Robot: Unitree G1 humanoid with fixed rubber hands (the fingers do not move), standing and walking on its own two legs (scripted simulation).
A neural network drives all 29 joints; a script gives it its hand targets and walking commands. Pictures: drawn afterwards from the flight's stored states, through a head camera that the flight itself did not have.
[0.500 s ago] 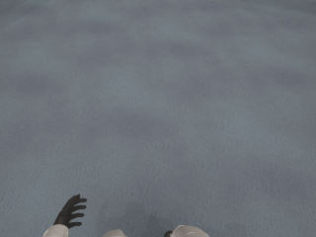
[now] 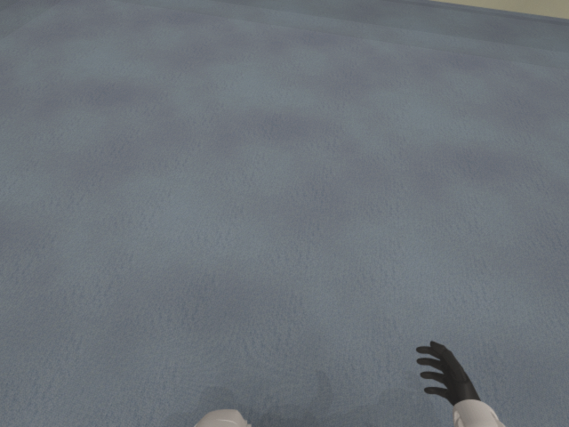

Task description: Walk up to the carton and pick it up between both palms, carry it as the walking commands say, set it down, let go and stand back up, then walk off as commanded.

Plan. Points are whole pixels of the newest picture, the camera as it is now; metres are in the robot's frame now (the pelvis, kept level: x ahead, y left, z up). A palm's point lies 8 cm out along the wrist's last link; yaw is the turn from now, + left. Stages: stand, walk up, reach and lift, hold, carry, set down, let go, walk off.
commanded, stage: walk off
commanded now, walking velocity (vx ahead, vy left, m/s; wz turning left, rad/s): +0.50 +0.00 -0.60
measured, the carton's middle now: out of the picture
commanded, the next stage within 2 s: stand in 1.18 s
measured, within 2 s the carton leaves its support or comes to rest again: neither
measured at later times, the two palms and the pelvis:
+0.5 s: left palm (254, 220) +0.48 +0.11 -0.10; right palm (514, 417) +0.18 -0.33 -0.13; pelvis +0.25 -0.08 -0.01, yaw -17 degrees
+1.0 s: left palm (261, 166) +0.65 +0.12 -0.12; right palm (517, 207) +0.56 -0.43 -0.08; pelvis +0.52 -0.13 +0.00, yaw -35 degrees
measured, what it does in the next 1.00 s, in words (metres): walks ahead, turning right: right foot, then left foot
